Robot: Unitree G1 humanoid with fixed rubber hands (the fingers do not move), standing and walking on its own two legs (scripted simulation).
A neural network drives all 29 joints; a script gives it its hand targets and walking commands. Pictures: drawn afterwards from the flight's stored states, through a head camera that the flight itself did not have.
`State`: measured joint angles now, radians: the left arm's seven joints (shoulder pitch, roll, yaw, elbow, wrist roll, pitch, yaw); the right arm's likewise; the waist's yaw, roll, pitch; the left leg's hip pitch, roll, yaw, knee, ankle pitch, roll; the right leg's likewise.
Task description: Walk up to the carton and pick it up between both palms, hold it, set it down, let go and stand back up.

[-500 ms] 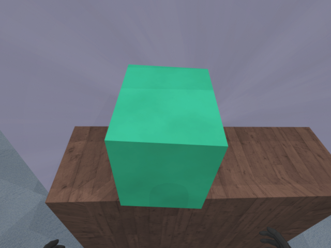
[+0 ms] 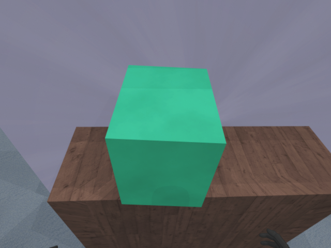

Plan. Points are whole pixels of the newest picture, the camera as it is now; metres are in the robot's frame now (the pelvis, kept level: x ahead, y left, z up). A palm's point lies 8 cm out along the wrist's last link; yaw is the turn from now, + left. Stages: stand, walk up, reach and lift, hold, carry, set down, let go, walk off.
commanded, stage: stand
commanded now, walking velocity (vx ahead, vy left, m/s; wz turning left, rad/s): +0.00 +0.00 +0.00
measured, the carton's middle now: (164, 135) +0.44 +0.02 +0.03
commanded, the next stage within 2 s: none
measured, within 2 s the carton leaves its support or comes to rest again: neither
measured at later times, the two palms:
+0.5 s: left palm out of the picture +0.09 +0.30 -0.10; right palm out of the picture +0.13 -0.29 -0.07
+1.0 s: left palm out of the picture +0.08 +0.30 -0.10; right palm out of the picture +0.12 -0.29 -0.08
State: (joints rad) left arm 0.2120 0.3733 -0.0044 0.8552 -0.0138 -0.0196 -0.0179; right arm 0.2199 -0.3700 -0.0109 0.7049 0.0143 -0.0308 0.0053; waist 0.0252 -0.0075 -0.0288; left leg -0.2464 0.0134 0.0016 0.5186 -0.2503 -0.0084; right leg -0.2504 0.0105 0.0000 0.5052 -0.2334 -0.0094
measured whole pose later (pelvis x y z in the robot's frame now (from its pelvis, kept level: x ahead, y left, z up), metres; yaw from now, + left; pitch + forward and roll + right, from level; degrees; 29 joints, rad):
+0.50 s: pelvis -0.01 +0.00 +0.00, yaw +0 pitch -2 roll +0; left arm 0.19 0.38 0.00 0.89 -0.01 -0.02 -0.02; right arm 0.22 -0.38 -0.01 0.73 0.01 -0.03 0.01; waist 0.03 0.00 -0.03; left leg -0.25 0.01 0.00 0.52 -0.24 -0.01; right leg -0.25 0.01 0.00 0.51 -0.22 -0.01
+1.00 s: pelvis -0.01 +0.00 +0.00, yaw +0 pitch -2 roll +0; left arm 0.18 0.38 0.00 0.93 -0.01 -0.02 -0.02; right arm 0.22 -0.38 -0.01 0.76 0.01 -0.03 0.01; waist 0.03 0.00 -0.02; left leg -0.25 0.01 0.00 0.51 -0.23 -0.01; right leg -0.25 0.01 0.00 0.49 -0.22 -0.01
